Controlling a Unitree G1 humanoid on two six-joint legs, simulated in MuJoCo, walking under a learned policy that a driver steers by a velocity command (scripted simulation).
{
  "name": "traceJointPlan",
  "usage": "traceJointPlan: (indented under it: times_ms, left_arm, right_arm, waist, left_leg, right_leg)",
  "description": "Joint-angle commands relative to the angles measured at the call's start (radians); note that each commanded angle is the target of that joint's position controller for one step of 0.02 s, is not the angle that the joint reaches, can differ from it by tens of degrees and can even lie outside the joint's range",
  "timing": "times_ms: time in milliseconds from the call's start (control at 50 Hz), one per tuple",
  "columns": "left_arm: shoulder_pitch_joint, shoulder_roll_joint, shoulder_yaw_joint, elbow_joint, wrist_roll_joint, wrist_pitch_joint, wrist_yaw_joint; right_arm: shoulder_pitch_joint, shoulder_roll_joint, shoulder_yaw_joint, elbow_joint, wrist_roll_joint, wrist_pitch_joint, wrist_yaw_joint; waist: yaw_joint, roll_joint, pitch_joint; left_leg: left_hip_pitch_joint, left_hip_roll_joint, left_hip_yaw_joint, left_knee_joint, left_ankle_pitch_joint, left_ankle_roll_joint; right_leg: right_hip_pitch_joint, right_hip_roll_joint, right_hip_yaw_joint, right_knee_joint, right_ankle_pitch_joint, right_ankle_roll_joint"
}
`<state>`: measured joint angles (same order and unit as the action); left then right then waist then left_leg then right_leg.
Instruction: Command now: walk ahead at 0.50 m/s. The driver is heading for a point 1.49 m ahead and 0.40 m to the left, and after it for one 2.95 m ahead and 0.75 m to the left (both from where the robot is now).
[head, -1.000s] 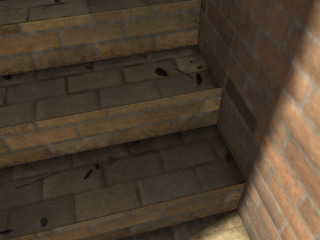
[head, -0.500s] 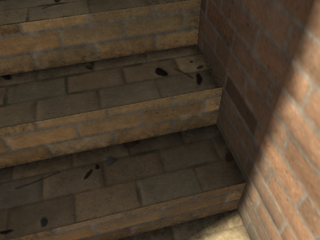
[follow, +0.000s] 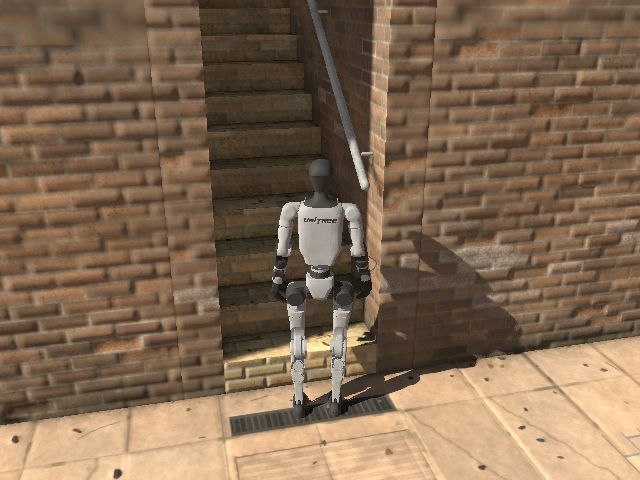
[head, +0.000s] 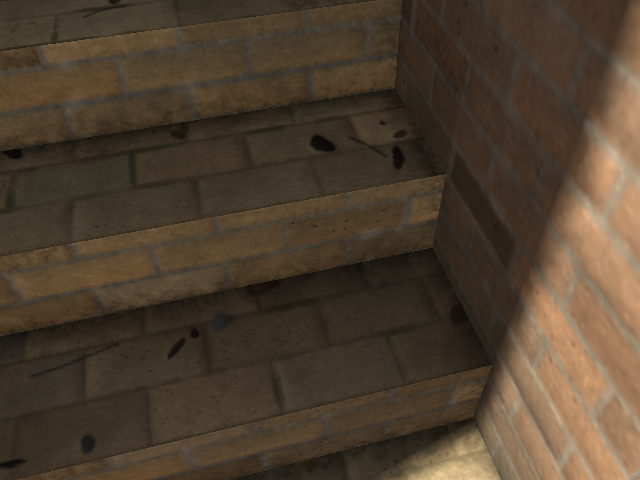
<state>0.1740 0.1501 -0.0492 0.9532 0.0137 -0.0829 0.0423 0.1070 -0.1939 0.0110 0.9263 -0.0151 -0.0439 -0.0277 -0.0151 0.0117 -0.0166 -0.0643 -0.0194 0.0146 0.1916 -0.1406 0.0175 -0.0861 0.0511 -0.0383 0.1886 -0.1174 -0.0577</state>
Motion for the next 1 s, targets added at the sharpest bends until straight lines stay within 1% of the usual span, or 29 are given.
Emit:
traceJointPlan:
  times_ms: [20,220,240,260,340,480,500,520,600,700,720,740,820,920,940,960,1000]
  left_arm:
    - [-0.017,0.078,0.015,-0.051,0.0,-0.012,0.002]
    - [-0.018,0.077,0.016,-0.052,0.0,-0.011,0.001]
    - [0.003,0.068,0.017,-0.044,-0.005,-0.013,0.004]
    - [-0.018,0.076,0.015,-0.051,0.0,-0.012,0.002]
    - [-0.018,0.079,0.018,-0.053,0.0,-0.011,0.001]
    - [-0.019,0.077,0.018,-0.054,0.0,-0.011,0.001]
    - [0.002,0.068,0.018,-0.046,-0.005,-0.013,0.004]
    - [-0.019,0.076,0.017,-0.053,0.0,-0.012,0.001]
    - [-0.018,0.079,0.019,-0.054,0.0,-0.011,0.001]
    - [-0.02,0.077,0.019,-0.055,-0.001,-0.011,0.001]
    - [0.001,0.068,0.019,-0.047,-0.005,-0.013,0.003]
    - [-0.019,0.076,0.018,-0.054,0.0,-0.012,0.001]
    - [-0.019,0.078,0.02,-0.056,0.0,-0.011,0.0]
    - [-0.02,0.077,0.02,-0.057,-0.001,-0.01,0.0]
    - [0.0,0.068,0.02,-0.049,-0.005,-0.013,0.003]
    - [-0.02,0.076,0.019,-0.056,0.0,-0.012,0.001]
    - [-0.022,0.079,0.02,-0.057,0.0,-0.011,0.0]
  right_arm:
    - [-0.047,-0.086,-0.017,-0.062,0.0,-0.013,-0.002]
    - [-0.049,-0.085,-0.018,-0.066,0.0,-0.013,-0.002]
    - [-0.019,-0.088,-0.02,-0.038,-0.004,-0.015,-0.007]
    - [-0.054,-0.087,-0.018,-0.066,-0.001,-0.014,-0.003]
    - [-0.048,-0.086,-0.019,-0.065,0.0,-0.014,-0.002]
    - [-0.05,-0.085,-0.019,-0.069,-0.001,-0.014,-0.002]
    - [-0.019,-0.088,-0.021,-0.04,-0.004,-0.016,-0.007]
    - [-0.055,-0.086,-0.019,-0.069,-0.001,-0.014,-0.003]
    - [-0.049,-0.085,-0.02,-0.068,0.0,-0.014,-0.002]
    - [-0.051,-0.085,-0.02,-0.071,-0.001,-0.014,-0.002]
    - [-0.02,-0.088,-0.022,-0.042,-0.004,-0.016,-0.007]
    - [-0.055,-0.086,-0.02,-0.071,-0.001,-0.015,-0.002]
    - [-0.049,-0.085,-0.021,-0.069,0.0,-0.014,-0.002]
    - [-0.051,-0.085,-0.021,-0.073,-0.001,-0.014,-0.002]
    - [-0.021,-0.088,-0.023,-0.044,-0.004,-0.016,-0.006]
    - [-0.055,-0.086,-0.021,-0.073,-0.002,-0.015,-0.002]
    - [-0.055,-0.084,-0.021,-0.073,0.0,-0.015,-0.001]
  waist:
    - [-0.001,-0.019,-0.047]
    - [-0.001,-0.019,-0.045]
    - [0.007,-0.031,-0.059]
    - [0.001,-0.015,-0.023]
    - [-0.001,-0.017,-0.049]
    - [-0.001,-0.019,-0.046]
    - [0.007,-0.031,-0.061]
    - [0.001,-0.015,-0.025]
    - [-0.001,-0.017,-0.05]
    - [-0.001,-0.019,-0.046]
    - [0.007,-0.031,-0.061]
    - [0.001,-0.015,-0.026]
    - [-0.001,-0.017,-0.051]
    - [-0.001,-0.019,-0.047]
    - [0.007,-0.031,-0.061]
    - [0.001,-0.015,-0.026]
    - [-0.001,-0.014,-0.041]
  left_leg:
    - [-0.007,0.147,-0.108,-0.013,0.147,0.004]
    - [-0.007,0.147,-0.109,-0.015,0.147,0.003]
    - [0.005,0.15,-0.115,-0.009,0.126,0.006]
    - [-0.014,0.146,-0.109,-0.017,0.141,0.003]
    - [-0.006,0.147,-0.109,-0.013,0.152,0.003]
    - [-0.006,0.147,-0.11,-0.014,0.151,0.003]
    - [0.007,0.15,-0.116,-0.009,0.129,0.005]
    - [-0.012,0.146,-0.11,-0.017,0.145,0.003]
    - [-0.005,0.147,-0.11,-0.013,0.155,0.003]
    - [-0.005,0.147,-0.111,-0.015,0.152,0.002]
    - [0.008,0.15,-0.117,-0.009,0.131,0.005]
    - [-0.011,0.146,-0.11,-0.017,0.147,0.003]
    - [-0.004,0.146,-0.111,-0.013,0.157,0.003]
    - [-0.004,0.147,-0.112,-0.015,0.154,0.002]
    - [0.008,0.15,-0.118,-0.009,0.132,0.005]
    - [-0.01,0.145,-0.111,-0.017,0.148,0.003]
    - [-0.006,0.147,-0.112,-0.015,0.158,0.002]
  right_leg:
    - [0.035,-0.186,0.138,-0.009,0.192,0.016]
    - [0.033,-0.185,0.139,-0.012,0.185,0.016]
    - [0.037,-0.175,0.133,-0.01,0.123,0.016]
    - [0.016,-0.183,0.143,-0.02,0.156,0.016]
    - [0.037,-0.185,0.14,-0.008,0.199,0.016]
    - [0.033,-0.184,0.14,-0.011,0.189,0.016]
    - [0.039,-0.175,0.134,-0.009,0.129,0.016]
    - [0.017,-0.182,0.143,-0.019,0.162,0.016]
    - [0.038,-0.185,0.141,-0.008,0.202,0.016]
    - [0.033,-0.184,0.141,-0.011,0.191,0.016]
    - [0.038,-0.174,0.135,-0.009,0.132,0.016]
    - [0.017,-0.182,0.144,-0.018,0.164,0.016]
    - [0.038,-0.185,0.142,-0.007,0.203,0.016]
    - [0.033,-0.184,0.142,-0.01,0.193,0.016]
    - [0.039,-0.174,0.136,-0.009,0.133,0.017]
    - [0.017,-0.182,0.145,-0.018,0.166,0.016]
    - [0.031,-0.184,0.144,-0.01,0.198,0.015]
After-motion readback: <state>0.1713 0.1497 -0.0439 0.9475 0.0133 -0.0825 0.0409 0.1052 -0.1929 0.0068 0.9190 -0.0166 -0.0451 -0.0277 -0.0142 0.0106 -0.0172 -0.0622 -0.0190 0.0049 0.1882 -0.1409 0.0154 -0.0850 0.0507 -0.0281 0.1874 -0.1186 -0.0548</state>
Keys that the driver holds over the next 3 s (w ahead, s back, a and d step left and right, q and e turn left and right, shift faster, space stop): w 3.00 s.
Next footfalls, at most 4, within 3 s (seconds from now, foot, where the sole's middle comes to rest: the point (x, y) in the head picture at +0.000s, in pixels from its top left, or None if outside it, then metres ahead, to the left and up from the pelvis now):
none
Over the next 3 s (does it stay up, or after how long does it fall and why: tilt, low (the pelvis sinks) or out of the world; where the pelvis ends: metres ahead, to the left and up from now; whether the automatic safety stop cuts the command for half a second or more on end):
stays up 0.00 0.00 0.00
